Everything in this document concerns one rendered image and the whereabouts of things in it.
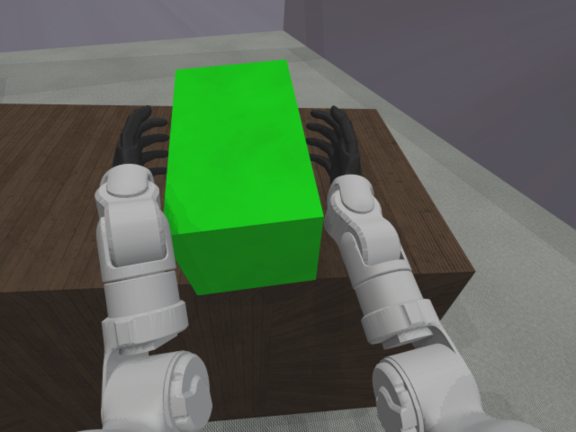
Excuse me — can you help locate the robot right hand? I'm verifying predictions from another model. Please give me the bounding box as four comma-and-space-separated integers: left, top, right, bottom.
306, 105, 362, 184

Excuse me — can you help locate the robot left hand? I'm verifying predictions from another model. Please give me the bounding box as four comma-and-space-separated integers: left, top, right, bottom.
112, 105, 169, 176

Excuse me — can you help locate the right robot upper arm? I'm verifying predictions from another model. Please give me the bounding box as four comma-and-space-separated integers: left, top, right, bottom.
373, 344, 543, 432

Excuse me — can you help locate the robot left forearm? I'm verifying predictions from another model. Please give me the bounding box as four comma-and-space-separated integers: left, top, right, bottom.
94, 164, 189, 423

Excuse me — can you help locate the robot right forearm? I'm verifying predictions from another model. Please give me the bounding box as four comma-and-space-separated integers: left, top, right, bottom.
324, 175, 482, 405

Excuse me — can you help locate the carton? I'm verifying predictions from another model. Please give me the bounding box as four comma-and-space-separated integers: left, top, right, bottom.
164, 59, 324, 295

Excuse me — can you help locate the left robot upper arm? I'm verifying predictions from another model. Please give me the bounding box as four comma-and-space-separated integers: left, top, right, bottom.
77, 350, 212, 432

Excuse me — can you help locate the pedestal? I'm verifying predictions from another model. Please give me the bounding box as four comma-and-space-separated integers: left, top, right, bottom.
0, 103, 476, 432

